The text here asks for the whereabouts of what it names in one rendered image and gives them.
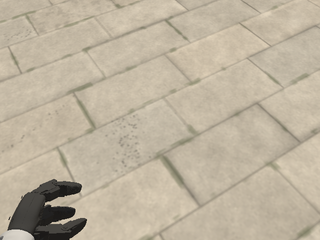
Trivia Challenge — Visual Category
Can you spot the left robot forearm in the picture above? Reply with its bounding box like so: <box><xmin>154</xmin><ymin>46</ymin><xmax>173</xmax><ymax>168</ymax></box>
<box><xmin>0</xmin><ymin>229</ymin><xmax>35</xmax><ymax>240</ymax></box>

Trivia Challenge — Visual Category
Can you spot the left robot hand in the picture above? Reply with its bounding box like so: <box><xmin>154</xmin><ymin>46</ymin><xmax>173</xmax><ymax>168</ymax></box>
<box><xmin>7</xmin><ymin>179</ymin><xmax>87</xmax><ymax>240</ymax></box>

